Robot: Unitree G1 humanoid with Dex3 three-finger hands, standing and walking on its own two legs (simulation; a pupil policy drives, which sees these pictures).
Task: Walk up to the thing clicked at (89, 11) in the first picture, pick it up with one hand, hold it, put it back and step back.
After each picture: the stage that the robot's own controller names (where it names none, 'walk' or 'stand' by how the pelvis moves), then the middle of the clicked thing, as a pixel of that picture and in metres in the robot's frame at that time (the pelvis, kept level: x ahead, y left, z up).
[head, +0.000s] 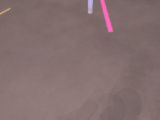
stand; (90, 4) +2.15 -0.13 -0.65
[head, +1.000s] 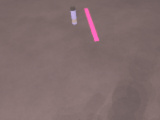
walk; (73, 15) +2.01 +0.22 -0.63
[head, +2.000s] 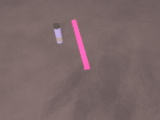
walk; (58, 33) +1.43 +0.36 -0.65
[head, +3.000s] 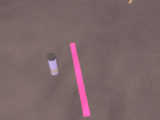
walk; (53, 64) +0.96 +0.33 -0.64
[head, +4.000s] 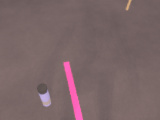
walk; (44, 95) +0.61 +0.29 -0.63
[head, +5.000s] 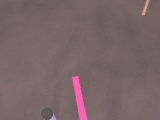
stand; (50, 119) +0.42 +0.28 -0.63
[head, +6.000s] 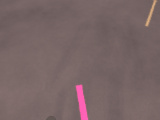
stand; out of the picture +0.41 +0.24 -0.65
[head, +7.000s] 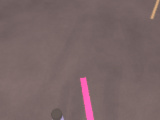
stand; (58, 119) +0.42 +0.19 -0.64
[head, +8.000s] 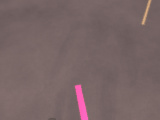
stand; out of the picture +0.40 +0.22 -0.66
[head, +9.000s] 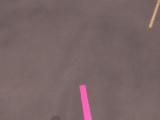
stand; out of the picture +0.41 +0.20 -0.66
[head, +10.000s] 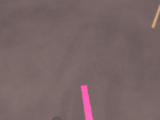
stand; out of the picture +0.40 +0.19 -0.66
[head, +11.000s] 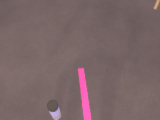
go down; (54, 110) +0.42 +0.19 -0.63
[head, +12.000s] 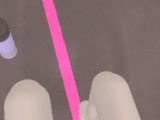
go down; (3, 41) +0.48 +0.25 -0.23
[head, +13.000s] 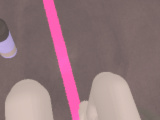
close in; (2, 41) +0.48 +0.26 -0.23
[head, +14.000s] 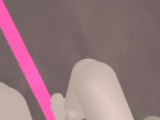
close in; out of the picture +0.46 +0.30 -0.16
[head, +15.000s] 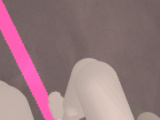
lift; out of the picture +0.45 +0.30 -0.16
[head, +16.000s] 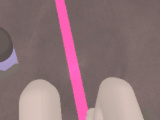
lift; (2, 56) +0.37 +0.26 -0.03
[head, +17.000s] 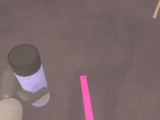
hold; (33, 80) +0.32 +0.16 +0.08
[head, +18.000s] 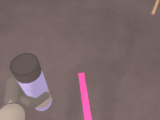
hold; (35, 86) +0.32 +0.17 +0.04
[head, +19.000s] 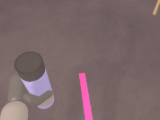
crouch; (38, 84) +0.32 +0.16 +0.04
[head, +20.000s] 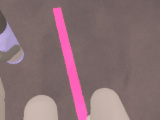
crouch; (3, 40) +0.47 +0.22 -0.03
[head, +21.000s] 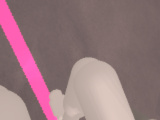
lower; out of the picture +0.45 +0.30 -0.17
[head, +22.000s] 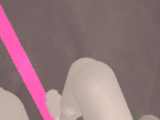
lower; out of the picture +0.46 +0.32 -0.17
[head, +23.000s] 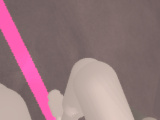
lower; out of the picture +0.45 +0.32 -0.17
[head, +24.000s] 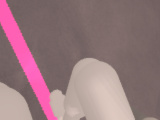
lower; out of the picture +0.45 +0.31 -0.17
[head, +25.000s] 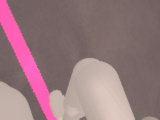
loosen; out of the picture +0.45 +0.30 -0.17
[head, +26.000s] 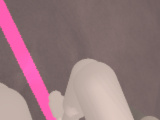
withdraw; out of the picture +0.45 +0.29 -0.17
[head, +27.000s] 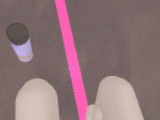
walk; (22, 45) +0.48 +0.24 -0.24
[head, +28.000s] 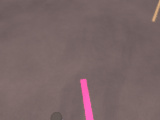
stand; out of the picture +0.41 +0.17 -0.59
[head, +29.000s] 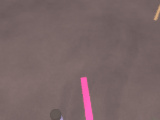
stand; out of the picture +0.43 +0.19 -0.60
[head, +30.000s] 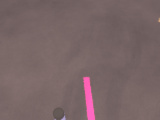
stand; (60, 119) +0.43 +0.18 -0.61
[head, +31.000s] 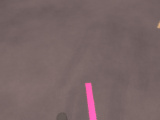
walk; out of the picture +0.44 +0.17 -0.66
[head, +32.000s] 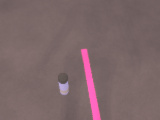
walk; (63, 84) +0.59 +0.13 -0.63
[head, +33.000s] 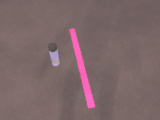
walk; (54, 55) +0.89 +0.25 -0.62
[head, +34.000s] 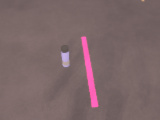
stand; (65, 56) +1.04 +0.17 -0.64
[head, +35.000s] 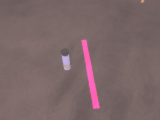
stand; (66, 59) +1.05 +0.18 -0.66
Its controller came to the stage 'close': yes
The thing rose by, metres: 0.69
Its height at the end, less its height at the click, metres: +0.00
